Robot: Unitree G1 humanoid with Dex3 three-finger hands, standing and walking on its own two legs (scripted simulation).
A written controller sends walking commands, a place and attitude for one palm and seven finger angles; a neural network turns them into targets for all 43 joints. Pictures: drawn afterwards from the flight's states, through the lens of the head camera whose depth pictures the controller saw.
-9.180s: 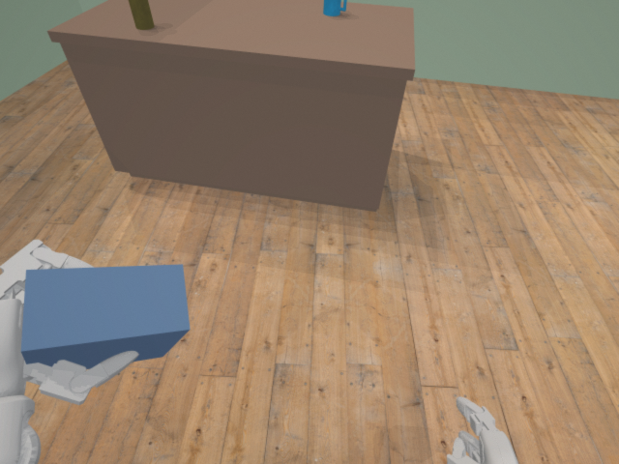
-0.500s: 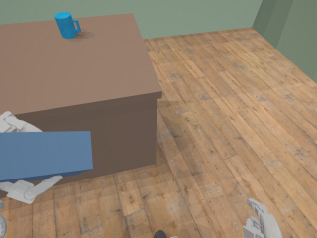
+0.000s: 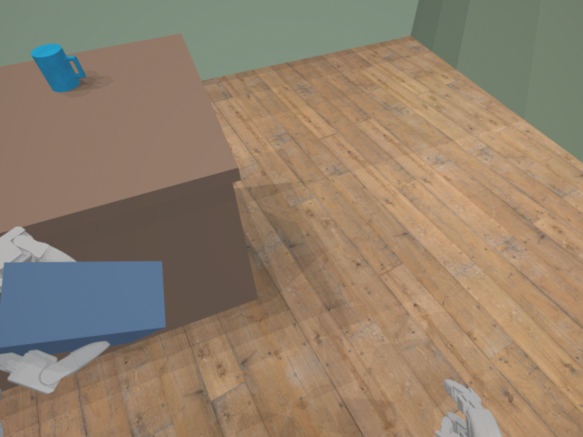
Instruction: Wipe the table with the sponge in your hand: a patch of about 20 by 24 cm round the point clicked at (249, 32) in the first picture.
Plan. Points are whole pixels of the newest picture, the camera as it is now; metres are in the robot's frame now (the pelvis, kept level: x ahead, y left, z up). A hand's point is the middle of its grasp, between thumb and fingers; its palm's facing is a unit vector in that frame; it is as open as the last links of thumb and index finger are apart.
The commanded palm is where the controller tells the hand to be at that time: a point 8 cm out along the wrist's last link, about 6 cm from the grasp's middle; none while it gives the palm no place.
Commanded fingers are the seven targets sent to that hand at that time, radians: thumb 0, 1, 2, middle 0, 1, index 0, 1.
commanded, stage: take the last steps up to it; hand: left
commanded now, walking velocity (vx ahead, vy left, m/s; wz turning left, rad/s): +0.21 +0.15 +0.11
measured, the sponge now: (103, 309) +0.23 +0.20 +0.14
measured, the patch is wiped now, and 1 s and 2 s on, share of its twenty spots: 0.00 0.00 0.00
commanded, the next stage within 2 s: come to a stop and stand still in 0.80 s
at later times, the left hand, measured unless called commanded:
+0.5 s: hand (2, 294) +0.24 +0.29 +0.16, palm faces +0.46 -0.77 -0.45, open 10.3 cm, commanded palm +0.17 +0.34 +0.17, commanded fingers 0.00 0.10 1.30 -1.20 -1.60 -1.20 -1.60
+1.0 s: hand (2, 217) +0.33 +0.34 +0.16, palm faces +0.37 -0.78 -0.51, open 10.3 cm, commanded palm +0.27 +0.40 +0.17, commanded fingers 0.00 0.10 1.30 -1.20 -1.60 -1.20 -1.60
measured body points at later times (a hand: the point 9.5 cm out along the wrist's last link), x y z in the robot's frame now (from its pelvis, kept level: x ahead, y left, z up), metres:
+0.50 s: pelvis +0.04 +0.04 -0.02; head +0.06 +0.02 +0.43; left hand +0.21 +0.33 +0.18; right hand +0.20 -0.16 -0.14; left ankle -0.02 +0.16 -0.69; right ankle +0.04 -0.04 -0.75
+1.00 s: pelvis +0.12 +0.11 -0.02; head +0.16 +0.10 +0.43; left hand +0.31 +0.38 +0.19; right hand +0.29 -0.10 -0.12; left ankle +0.10 +0.23 -0.75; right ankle +0.13 +0.04 -0.75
